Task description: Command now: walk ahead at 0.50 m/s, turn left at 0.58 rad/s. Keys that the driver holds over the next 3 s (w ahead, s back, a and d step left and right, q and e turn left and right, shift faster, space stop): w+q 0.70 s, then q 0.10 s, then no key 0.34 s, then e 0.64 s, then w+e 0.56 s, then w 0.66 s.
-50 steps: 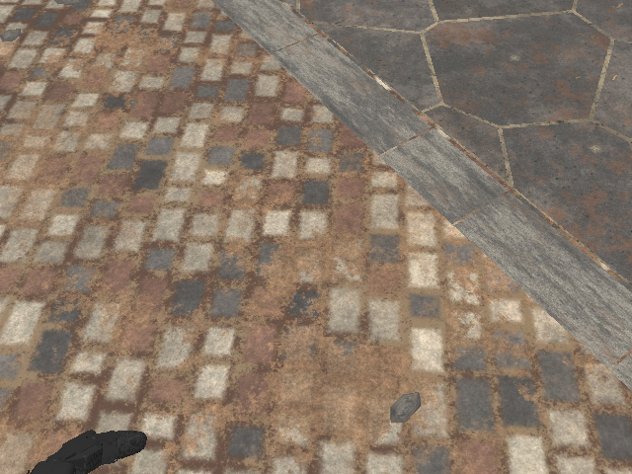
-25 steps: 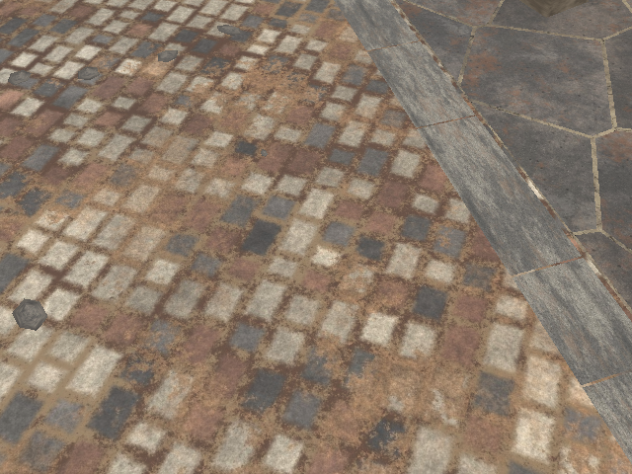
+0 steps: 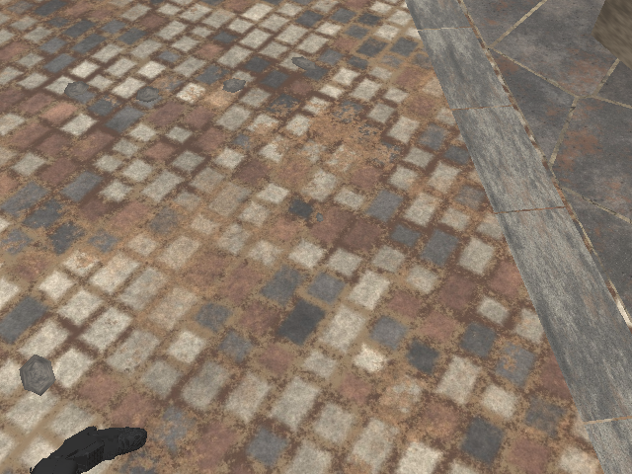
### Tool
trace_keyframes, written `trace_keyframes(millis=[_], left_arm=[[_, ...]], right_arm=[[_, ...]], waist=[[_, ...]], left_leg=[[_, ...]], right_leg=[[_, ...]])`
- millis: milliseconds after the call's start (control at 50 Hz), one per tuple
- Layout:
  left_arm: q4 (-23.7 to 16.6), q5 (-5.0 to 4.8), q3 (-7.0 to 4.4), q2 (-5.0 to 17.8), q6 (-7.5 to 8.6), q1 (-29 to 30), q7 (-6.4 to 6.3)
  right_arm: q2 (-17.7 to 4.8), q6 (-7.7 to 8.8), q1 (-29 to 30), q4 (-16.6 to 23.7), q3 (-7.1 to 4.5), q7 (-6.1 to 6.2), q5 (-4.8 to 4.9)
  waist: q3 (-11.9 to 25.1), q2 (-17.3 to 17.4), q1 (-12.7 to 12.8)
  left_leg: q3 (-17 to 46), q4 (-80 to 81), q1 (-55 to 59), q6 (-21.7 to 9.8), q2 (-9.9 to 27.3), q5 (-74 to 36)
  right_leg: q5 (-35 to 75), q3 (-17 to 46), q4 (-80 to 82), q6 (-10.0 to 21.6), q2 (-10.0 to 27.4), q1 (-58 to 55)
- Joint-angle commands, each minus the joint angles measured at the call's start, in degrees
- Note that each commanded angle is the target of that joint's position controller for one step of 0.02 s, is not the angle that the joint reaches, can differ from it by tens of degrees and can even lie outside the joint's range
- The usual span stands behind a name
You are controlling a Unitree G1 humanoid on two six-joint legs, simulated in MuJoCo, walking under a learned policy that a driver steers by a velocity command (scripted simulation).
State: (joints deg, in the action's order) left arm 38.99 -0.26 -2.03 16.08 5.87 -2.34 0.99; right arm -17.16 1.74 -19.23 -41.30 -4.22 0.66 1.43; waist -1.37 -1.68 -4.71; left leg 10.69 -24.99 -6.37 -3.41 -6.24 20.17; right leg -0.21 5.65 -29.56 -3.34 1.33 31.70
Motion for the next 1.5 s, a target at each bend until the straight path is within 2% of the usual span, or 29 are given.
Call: trace_keyframes(millis=[20,40,60,80,100,120,140,200,480,520,560,580,600,620,640,680,780,920,1000,1040,1060,1100,1160,1200,1300,1340,1400,1440,1500], left_arm=[[-3.02,-0.36,-3.18,8.12,1.74,-2.33,0.05],[-1.97,0.26,-4.05,9.76,2.06,-7.85,-0.32],[-1.29,1.07,-4.84,12.87,2.09,-16.14,-0.81],[0.84,1.54,-5.78,16.79,1.24,-19.52,-0.3],[-0.46,0.37,-4.54,10.92,1.08,-17.35,-0.04],[-0.86,0.14,-3.73,8.11,0.7,-15.19,-0.36],[-1.03,0.67,-3.24,7.18,0.39,-12.75,-0.44],[0.31,0.95,-2.55,4.88,0.47,-10.62,-0.84],[6.66,-0.81,-4.43,11.48,-1.42,-15.18,-1.38],[6.74,-1.4,-4.98,13.26,-2.07,-14.69,-1.67],[6.44,-1.98,-5.23,14.18,-2.79,-13.42,-2.11],[5.87,-1.2,-4.45,12.33,-2.6,-13.78,-2.35],[2.7,1.81,-1.69,3.51,-1.61,-18.41,-1.63],[1.4,0.32,-1.53,6.53,0.6,-15.32,-0.82],[-0.31,-2.0,-2.55,10.18,1.75,-9.11,-0.3],[-0.14,-0.37,-2.16,9.1,2.56,-7.66,-0.83],[0.13,1.67,-2.16,7.31,-0.38,-8.75,-1.33],[-1.34,0.75,-0.96,5.04,-0.72,0.63,0.16],[-0.65,1.77,-2.14,7.11,0.12,-2.82,0.43],[-1.21,3.85,-2.52,10.97,0.63,-6.14,-0.22],[0.29,3.68,-2.06,8.1,-0.31,-9.22,-0.22],[0.8,0.65,-0.78,4.21,-1.67,-7.86,0.39],[0.31,1.25,-0.58,5.13,-3.52,-0.54,0.41],[0.48,1.2,-1.24,6.36,-4.57,0.19,0.05],[0.35,-0.88,-2.55,8.64,-5.96,-1.69,-1.22],[-0.52,-0.48,-2.24,6.52,-5.82,-1.98,-1.29],[-0.9,-0.47,-2.51,5.18,-5.54,-1.92,-0.96],[-0.58,-0.28,-3.51,6.77,-5.96,-3.88,-0.61],[-0.85,-1.0,-2.84,4.07,-7.11,-4.52,-0.31]], right_arm=[[-7.85,0.24,1.28,3.37,-2.18,0.37,-0.12],[-5.63,0.39,1.34,3.81,-1.41,0.23,-0.42],[-1.9,0.54,0.01,4.76,-0.03,0.06,-1.4],[-0.1,1.04,-7.33,6.87,0.67,-0.01,0.65],[-6.42,0.9,-6.32,4.85,-0.45,0.22,1.07],[-8.93,0.58,-0.4,5.57,-1.27,0.18,0.55],[-8.3,0.33,2.19,6.0,-1.28,0.26,-0.09],[-5.62,-0.12,3.13,6.89,-1.36,-0.58,0.28],[-1.73,0.12,19.03,12.57,0.23,-3.91,0.11],[-3.62,-0.18,17.03,12.81,-0.73,-4.11,-0.25],[-7.53,-0.7,4.97,10.09,-3.1,-3.61,-0.29],[-11.12,-1.26,-5.23,7.34,-4.99,-2.57,-0.09],[-17.68,-1.09,-4.48,7.18,-5.75,-1.71,0.49],[-15.15,0.11,-5.93,9.52,-4.65,-2.13,0.01],[-11.37,1.02,-4.32,8.63,-3.54,-2.44,-0.47],[-8.36,1.64,2.54,8.74,-2.48,-2.32,-0.44],[-8.83,1.62,6.63,8.7,-2.31,-0.68,-1.42],[-8.11,-0.66,1.74,4.57,-1.88,1.14,-0.74],[-6.0,-0.7,3.61,3.78,-1.04,1.15,-1.09],[-2.68,0.05,-1.95,4.02,0.13,0.93,-2.4],[-2.64,-0.17,-8.09,2.38,0.6,0.94,-1.47],[-7.77,-2.31,-2.95,2.12,-0.71,1.09,-0.84],[-5.36,-5.31,1.42,2.01,-0.54,1.65,-1.23],[-2.59,-4.85,1.6,1.1,0.2,1.74,-1.73],[-3.8,-3.58,1.52,-0.7,-0.68,1.77,-2.0],[-7.59,-3.29,2.28,-0.24,-1.8,2.1,-2.69],[-8.05,-2.58,5.46,0.95,-2.31,2.64,-3.07],[-7.53,-1.42,7.55,2.47,-2.14,3.17,-2.99],[-7.97,-1.39,9.21,2.15,-2.39,3.13,-1.39]], waist=[[3.22,9.36,4.95],[6.87,8.42,7.72],[14.93,0.84,10.45],[19.56,-20.06,6.39],[14.43,-11.82,7.87],[8.01,-6.67,9.24],[4.91,-2.63,8.4],[1.52,-5.09,6.23],[-3.52,-1.77,9.55],[-1.18,-3.51,7.1],[5.66,-3.4,-0.45],[10.62,-0.06,-5.23],[13.79,16.75,1.39],[24.7,13.3,-1.35],[17.01,8.73,-2.72],[7.14,2.42,2.17],[3.28,3.08,6.64],[5.71,6.95,1.86],[5.52,7.69,4.88],[13.13,-2.54,3.41],[19.78,-12.73,3.64],[15.02,-5.28,4.75],[5.61,-5.03,2.79],[4.27,-7.97,2.99],[5.96,-6.39,2.88],[4.37,0.67,3.85],[1.26,13.48,4.08],[2.44,11.68,3.74],[2.73,8.99,3.94]], left_leg=[[12.71,-0.51,-3.74,-6.08,12.95,-14.09],[10.62,-7.75,-5.81,-4.19,10.12,-15.33],[5.15,-24.19,-12.37,-1.9,5.97,-5.49],[-0.95,-41.28,-31.97,1.0,0.09,15.1],[0.67,-48.36,-38.06,1.85,4.69,11.85],[-0.96,-49.93,-39.43,2.2,6.32,6.48],[-2.38,-48.99,-37.43,2.57,8.22,2.43],[-3.49,-43.86,-33.08,2.99,11.7,-2.53],[-12.41,-12.74,-31.97,1.16,10.5,-17.61],[-15.37,-11.44,-26.25,-1.25,7.22,-11.89],[-17.46,-7.71,-9.49,-4.8,2.69,-11.87],[-12.08,-6.06,7.98,-7.33,4.12,-13.76],[17.38,-3.59,26.81,-16.13,19.44,-9.63],[38.8,6.02,31.41,-22.13,25.81,1.98],[31.05,8.07,26.86,-18.47,23.96,0.43],[18.29,8.52,10.19,-14.59,19.13,-10.68],[5.49,8.79,-7.26,-13.66,14.67,-44.53],[2.29,3.72,-6.88,-7.11,11.44,-35.39],[6.55,-5.61,-1.46,-5.18,12.45,-33.86],[2.84,-20.32,-10.34,0.11,4.32,-13.94],[0.22,-32.47,-17.77,4.01,0.67,16.2],[0.64,-39.11,-22.0,7.17,4.42,18.68],[-3.54,-29.05,-17.81,8.37,7.77,12.2],[-7.02,-18.53,-11.37,8.1,6.3,8.77],[-9.26,-3.3,-3.41,4.18,4.55,-6.64],[-4.84,-1.7,-2.21,0.26,10.29,-3.0],[5.57,6.34,-4.77,-5.75,20.99,-8.84],[7.23,4.15,-1.83,-9.83,27.04,-30.49],[-0.29,1.31,2.74,-7.81,24.4,-39.52]], right_leg=[[-2.61,-1.55,3.11,2.89,-1.14,-13.05],[-3.55,-0.39,3.71,4.98,1.1,-22.17],[-8.52,9.89,3.62,8.39,11.28,-36.28],[-25.22,38.04,10.96,17.11,22.26,-49.93],[-36.94,39.66,13.41,16.0,21.93,-46.92],[-33.16,30.08,13.57,13.74,19.69,-40.77],[-24.25,22.64,13.95,12.66,17.3,-34.7],[-11.59,9.88,17.34,12.3,12.85,-26.55],[10.93,-12.92,18.15,10.99,14.45,-34.73],[29.31,-15.23,11.69,9.84,14.64,-36.99],[40.85,-17.79,-5.42,7.98,13.03,-34.1],[29.52,-18.03,-21.01,5.78,10.9,-22.23],[-26.8,-16.12,-42.0,2.28,0.6,4.05],[-34.93,-1.53,-51.49,2.25,-3.25,11.63],[-28.92,0.32,-50.84,3.2,-0.04,16.59],[-20.71,-0.4,-40.65,3.56,4.11,11.79],[-15.94,-2.83,-28.32,-0.77,3.38,1.58],[6.12,-3.33,-4.56,-0.15,-1.64,-7.03],[5.16,-2.89,3.91,4.05,-1.07,-11.04],[43.43,7.04,1.05,11.26,11.15,-31.02],[47.37,19.48,1.49,21.23,20.68,-39.92],[18.5,22.36,5.77,19.73,18.87,-33.96],[-6.93,14.68,12.53,14.24,11.96,-18.16],[-9.21,10.15,13.41,12.96,7.54,-13.89],[-17.98,12.3,12.22,12.02,6.84,-12.54],[-22.89,7.86,8.42,8.28,2.68,-6.31],[-21.2,-3.9,-10.52,4.16,-5.06,-1.89],[-30.3,-3.09,-25.31,2.69,-2.3,2.11],[-27.38,-4.26,-24.78,0.81,0.08,4.15]])
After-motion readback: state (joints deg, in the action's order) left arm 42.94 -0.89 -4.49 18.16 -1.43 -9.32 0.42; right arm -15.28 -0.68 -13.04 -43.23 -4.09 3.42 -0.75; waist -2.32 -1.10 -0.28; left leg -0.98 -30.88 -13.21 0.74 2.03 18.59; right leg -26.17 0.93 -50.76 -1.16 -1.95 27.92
